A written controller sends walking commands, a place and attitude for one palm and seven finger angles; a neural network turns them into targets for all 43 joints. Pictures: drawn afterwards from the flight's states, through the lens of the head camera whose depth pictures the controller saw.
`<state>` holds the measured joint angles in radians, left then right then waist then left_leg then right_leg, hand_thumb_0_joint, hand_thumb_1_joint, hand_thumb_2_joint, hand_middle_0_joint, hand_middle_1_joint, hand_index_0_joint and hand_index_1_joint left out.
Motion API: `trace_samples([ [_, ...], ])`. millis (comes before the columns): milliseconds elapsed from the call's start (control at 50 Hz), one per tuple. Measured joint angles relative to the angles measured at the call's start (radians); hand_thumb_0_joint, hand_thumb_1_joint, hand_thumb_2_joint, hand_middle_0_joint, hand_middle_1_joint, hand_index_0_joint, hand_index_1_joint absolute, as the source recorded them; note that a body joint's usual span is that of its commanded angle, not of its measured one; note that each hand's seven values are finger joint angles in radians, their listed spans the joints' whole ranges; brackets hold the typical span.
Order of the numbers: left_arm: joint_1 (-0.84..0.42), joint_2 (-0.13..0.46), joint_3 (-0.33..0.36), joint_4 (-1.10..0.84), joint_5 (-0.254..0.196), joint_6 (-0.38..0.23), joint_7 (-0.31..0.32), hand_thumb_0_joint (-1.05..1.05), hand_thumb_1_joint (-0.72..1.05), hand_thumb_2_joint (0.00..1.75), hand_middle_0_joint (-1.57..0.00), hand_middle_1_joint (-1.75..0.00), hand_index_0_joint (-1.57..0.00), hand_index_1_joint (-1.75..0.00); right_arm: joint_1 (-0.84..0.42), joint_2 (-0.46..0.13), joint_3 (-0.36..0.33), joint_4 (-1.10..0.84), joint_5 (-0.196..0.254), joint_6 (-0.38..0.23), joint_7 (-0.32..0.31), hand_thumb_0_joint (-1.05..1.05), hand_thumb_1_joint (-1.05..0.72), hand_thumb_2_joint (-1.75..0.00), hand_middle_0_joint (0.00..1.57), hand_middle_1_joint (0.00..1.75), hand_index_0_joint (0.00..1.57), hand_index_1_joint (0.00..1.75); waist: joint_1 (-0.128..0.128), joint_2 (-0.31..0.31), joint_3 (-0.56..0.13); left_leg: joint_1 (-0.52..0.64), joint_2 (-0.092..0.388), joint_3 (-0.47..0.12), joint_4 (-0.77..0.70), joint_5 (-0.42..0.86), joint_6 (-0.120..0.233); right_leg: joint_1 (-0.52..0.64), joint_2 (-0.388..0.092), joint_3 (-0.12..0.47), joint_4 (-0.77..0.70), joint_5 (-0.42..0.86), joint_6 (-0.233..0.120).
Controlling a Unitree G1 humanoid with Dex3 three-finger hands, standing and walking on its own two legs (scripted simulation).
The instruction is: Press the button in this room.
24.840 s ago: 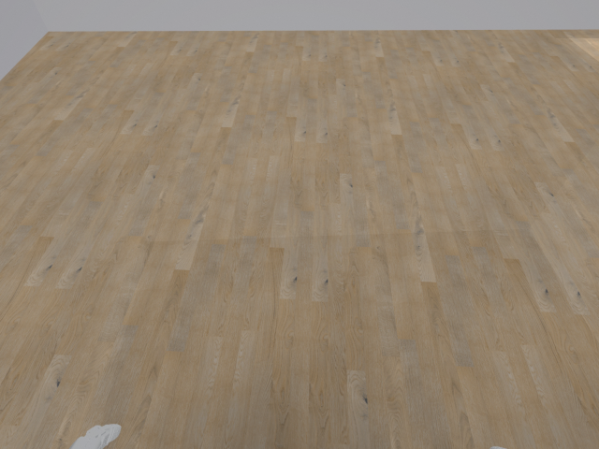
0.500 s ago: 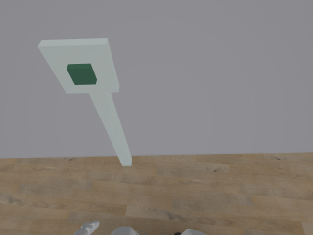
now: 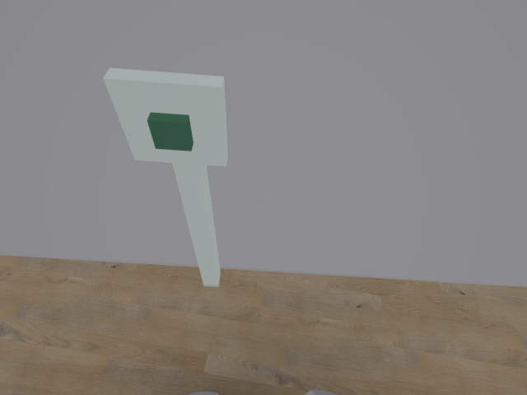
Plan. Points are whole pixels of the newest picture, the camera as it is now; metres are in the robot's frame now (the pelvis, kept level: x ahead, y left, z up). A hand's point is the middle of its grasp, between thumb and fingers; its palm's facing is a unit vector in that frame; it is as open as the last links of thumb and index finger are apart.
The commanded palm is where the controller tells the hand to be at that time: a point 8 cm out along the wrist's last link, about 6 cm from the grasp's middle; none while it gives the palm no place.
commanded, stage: come to a stop and stand still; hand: left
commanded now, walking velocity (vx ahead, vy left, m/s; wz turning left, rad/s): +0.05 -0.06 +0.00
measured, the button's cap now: (172, 131) +0.51 +0.22 +0.07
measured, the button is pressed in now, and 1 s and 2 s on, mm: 0 0 0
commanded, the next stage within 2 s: look again from close up in 0.60 s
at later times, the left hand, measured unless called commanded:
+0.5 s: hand out of the picture -0.02 +0.11 -0.17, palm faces +0.01 -0.98 -0.19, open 7.3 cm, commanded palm none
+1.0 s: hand out of the picture +0.00 +0.16 -0.18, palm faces +0.02 -0.98 -0.21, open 7.4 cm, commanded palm none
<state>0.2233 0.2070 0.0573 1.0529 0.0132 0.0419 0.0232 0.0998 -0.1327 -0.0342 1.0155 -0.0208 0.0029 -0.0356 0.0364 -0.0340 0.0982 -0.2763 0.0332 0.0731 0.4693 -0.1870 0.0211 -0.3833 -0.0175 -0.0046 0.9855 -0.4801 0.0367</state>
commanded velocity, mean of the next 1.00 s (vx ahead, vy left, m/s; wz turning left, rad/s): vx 0.00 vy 0.00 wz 0.00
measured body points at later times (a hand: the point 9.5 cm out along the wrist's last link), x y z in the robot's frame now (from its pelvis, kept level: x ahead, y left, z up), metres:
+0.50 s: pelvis -0.04 -0.06 +0.00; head -0.02 -0.07 +0.45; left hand -0.02 +0.16 -0.16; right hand -0.08 -0.29 -0.17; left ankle +0.01 +0.11 -0.74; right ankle -0.06 -0.16 -0.74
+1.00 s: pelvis -0.01 -0.01 -0.01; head -0.01 -0.01 +0.44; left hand +0.00 +0.21 -0.17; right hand +0.01 -0.25 -0.16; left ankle +0.00 +0.09 -0.74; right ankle -0.06 -0.16 -0.74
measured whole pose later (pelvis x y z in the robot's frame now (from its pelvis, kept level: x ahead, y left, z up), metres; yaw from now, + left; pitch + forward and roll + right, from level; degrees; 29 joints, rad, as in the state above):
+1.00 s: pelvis -0.01 -0.01 -0.01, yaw -1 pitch +0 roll -1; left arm 0.29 0.16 0.01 1.05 0.02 -0.01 0.04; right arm 0.27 -0.17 -0.01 1.04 -0.02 -0.01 -0.02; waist 0.00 0.01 0.02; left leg -0.29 0.01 0.04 0.59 -0.29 0.02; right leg -0.17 -0.05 -0.05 0.53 -0.35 0.04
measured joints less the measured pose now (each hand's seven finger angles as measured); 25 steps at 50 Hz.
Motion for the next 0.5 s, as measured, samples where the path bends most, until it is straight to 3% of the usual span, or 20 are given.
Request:
trace_samples([
  [60, 0.005, 0.005, 0.001, 0.004, 0.001, 0.006, -0.004, 0.0, 0.91, 0.9, -0.19, -0.3, -0.2, -0.3, 0.006, -0.005, -0.005, 0.003, -0.002, -0.001, 0.004, -0.01, -0.92, -0.9, 0.21, 0.3, 0.2, 0.3, -0.012, 0.008, -0.008, -0.01, 0.009, 0.005, -0.019, 0.022, -0.007, 0.022, -0.018, 0.001, -0.036, -0.004, 0.009],
  [120, 0.002, 0.003, -0.005, 0.013, 0.001, 0.004, -0.008, 0.0, 0.91, 0.9, -0.19, -0.3, -0.2, -0.3, 0.019, -0.015, -0.013, 0.014, -0.005, 0.001, 0.011, -0.01, -0.92, -0.9, 0.21, 0.3, 0.2, 0.3, -0.028, 0.024, -0.017, -0.022, 0.021, 0.005, -0.024, 0.037, -0.02, 0.082, -0.034, -0.018, -0.177, -0.012, 0.006],
  [200, 0.002, -0.004, -0.017, 0.02, 0.003, -0.021, -0.006, 0.0, 0.91, 0.9, -0.19, -0.3, -0.2, -0.3, 0.055, -0.033, -0.024, 0.042, 0.003, 0.01, 0.019, 0.0, -0.92, -0.9, 0.21, 0.3, 0.2, 0.3, -0.04, 0.035, -0.034, -0.058, 0.027, 0.003, 0.025, 0.033, -0.049, 0.191, -0.041, -0.038, -0.458, 0.14, -0.013],
  [280, 0.012, -0.04, -0.036, 0.034, 0.004, -0.032, -0.006, 0.0, 0.91, 0.9, -0.19, -0.3, -0.2, -0.3, 0.102, -0.056, -0.023, 0.079, 0.003, 0.035, 0.023, 0.0, -0.91, -0.9, 0.2, 0.3, 0.2, 0.29, -0.052, 0.068, -0.046, -0.047, 0.028, -0.037, 0.047, -0.082, -0.05, 0.209, -0.019, -0.053, -0.473, 0.158, -0.041],
  [360, 0.023, -0.064, -0.048, 0.05, -0.002, -0.038, -0.001, 0.0, 0.91, 0.9, -0.2, -0.3, -0.2, -0.3, 0.155, -0.065, -0.011, 0.109, 0.002, 0.018, 0.019, 0.0, -0.91, -0.9, 0.2, 0.3, 0.2, 0.29, -0.064, 0.083, -0.06, 0.01, 0.041, -0.065, -0.01, 0.03, -0.054, 0.22, 0.009, -0.065, -0.486, 0.167, -0.053],
  [420, 0.021, -0.059, -0.045, 0.06, -0.005, -0.036, 0.002, 0.01, 0.93, 0.9, -0.2, -0.3, -0.2, -0.3, 0.18, -0.049, -0.004, 0.137, 0.003, 0.016, 0.016, 0.0, -0.91, -0.9, 0.2, 0.29, 0.2, 0.29, -0.065, 0.064, -0.048, 0.024, 0.046, -0.072, -0.018, 0.031, -0.087, 0.235, 0.014, -0.071, -0.492, 0.167, -0.06],
  [500, 0.027, -0.061, -0.044, 0.064, -0.008, -0.035, -0.001, 0.01, 0.93, 0.9, -0.2, -0.3, -0.2, -0.3, 0.207, -0.031, 0.003, 0.154, 0.002, 0.017, 0.015, 0.0, -0.91, -0.9, 0.2, 0.29, 0.2, 0.29, -0.063, 0.054, -0.037, 0.03, 0.057, -0.074, -0.028, 0.029, -0.093, 0.245, 0.026, -0.072, -0.514, 0.181, -0.067],
])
